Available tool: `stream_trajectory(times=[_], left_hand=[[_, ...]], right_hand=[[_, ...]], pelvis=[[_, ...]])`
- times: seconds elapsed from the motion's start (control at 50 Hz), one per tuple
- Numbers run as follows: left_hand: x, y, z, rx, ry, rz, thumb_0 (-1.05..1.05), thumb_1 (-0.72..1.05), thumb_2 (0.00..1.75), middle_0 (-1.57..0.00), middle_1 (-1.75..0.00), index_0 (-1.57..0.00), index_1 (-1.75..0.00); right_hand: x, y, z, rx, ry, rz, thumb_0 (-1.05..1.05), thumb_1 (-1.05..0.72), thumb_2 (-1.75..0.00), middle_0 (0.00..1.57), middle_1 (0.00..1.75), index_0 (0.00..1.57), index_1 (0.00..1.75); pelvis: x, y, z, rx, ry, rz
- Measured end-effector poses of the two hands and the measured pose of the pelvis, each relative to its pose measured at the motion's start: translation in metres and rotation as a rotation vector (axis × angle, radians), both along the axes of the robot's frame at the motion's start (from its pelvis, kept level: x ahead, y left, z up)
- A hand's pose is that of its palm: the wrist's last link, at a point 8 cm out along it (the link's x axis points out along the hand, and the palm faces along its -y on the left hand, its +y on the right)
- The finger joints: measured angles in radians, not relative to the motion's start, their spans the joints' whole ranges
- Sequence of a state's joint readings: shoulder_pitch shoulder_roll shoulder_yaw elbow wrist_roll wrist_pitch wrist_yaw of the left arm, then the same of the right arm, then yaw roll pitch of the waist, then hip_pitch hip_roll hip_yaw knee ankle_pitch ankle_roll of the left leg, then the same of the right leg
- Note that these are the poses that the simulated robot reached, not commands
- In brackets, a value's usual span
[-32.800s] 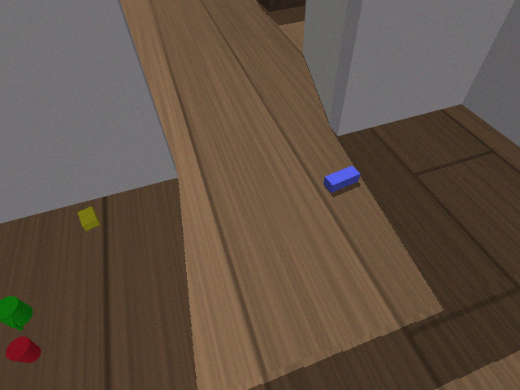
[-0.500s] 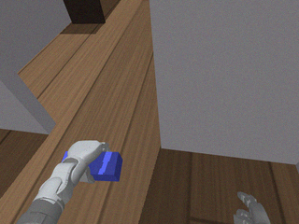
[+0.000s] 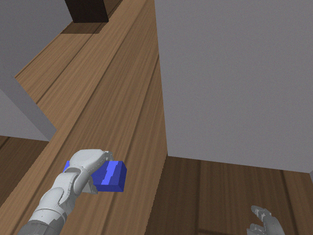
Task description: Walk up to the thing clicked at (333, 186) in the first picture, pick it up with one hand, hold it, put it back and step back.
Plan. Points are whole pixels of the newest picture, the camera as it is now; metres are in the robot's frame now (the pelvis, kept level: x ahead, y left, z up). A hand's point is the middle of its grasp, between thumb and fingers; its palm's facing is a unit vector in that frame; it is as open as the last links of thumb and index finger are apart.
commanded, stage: crouch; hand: left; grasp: from above
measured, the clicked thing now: (94, 176) +0.30 +0.23 -0.06
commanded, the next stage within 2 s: none
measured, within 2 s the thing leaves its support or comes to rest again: neither
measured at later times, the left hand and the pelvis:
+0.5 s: hand (106, 187) +0.31 +0.23 -0.19, palm faces -0.43 +0.08 -0.90, open 10.0 cm; pelvis -0.04 +0.00 -0.10, yaw +2 degrees
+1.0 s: hand (121, 197) +0.35 +0.23 -0.43, palm faces -0.50 +0.04 -0.87, open 10.0 cm; pelvis -0.07 +0.01 -0.29, yaw +0 degrees
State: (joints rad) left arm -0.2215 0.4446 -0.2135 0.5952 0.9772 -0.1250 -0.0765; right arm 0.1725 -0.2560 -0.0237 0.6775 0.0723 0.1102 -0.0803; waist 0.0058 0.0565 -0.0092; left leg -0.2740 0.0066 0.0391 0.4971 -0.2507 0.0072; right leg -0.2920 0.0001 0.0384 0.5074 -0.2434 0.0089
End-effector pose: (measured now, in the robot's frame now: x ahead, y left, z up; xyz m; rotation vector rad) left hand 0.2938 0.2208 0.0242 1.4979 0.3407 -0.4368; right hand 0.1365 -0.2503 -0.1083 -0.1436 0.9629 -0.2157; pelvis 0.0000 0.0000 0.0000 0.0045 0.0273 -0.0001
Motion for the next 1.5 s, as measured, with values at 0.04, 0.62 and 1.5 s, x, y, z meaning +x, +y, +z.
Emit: stream_trajectory(times=[0.04,0.62,1.5], left_hand=[[-0.002,-0.002,-0.003,-0.006,0.011,-0.01,-0.01,0.02,0.52,-0.63,-0.62,-0.66,-0.57],[0.04,0.006,-0.222,0.099,-0.069,-0.056,-0.02,0.02,0.53,-0.63,-0.62,-0.66,-0.57],[0.097,0.026,-0.512,0.051,0.011,-0.009,-0.02,0.0,0.54,-0.66,-0.6,-0.69,-0.55]], right_hand=[[0.001,-0.001,0.0,-0.002,0.003,-0.001,0.01,-0.91,-0.9,0.2,0.3,0.2,0.3],[-0.113,-0.028,-0.151,-0.133,0.297,-0.014,0.0,-0.91,-0.9,0.2,0.3,0.2,0.3],[-0.152,-0.018,-0.37,-0.108,0.469,0.1,0.0,-0.92,-0.91,0.2,0.3,0.2,0.3]], pelvis=[[0.001,0.0,0.0,0.0,0.001,0.001],[-0.055,0.006,-0.151,-0.045,0.42,0.03],[-0.073,0.005,-0.375,-0.102,0.64,-0.002]])
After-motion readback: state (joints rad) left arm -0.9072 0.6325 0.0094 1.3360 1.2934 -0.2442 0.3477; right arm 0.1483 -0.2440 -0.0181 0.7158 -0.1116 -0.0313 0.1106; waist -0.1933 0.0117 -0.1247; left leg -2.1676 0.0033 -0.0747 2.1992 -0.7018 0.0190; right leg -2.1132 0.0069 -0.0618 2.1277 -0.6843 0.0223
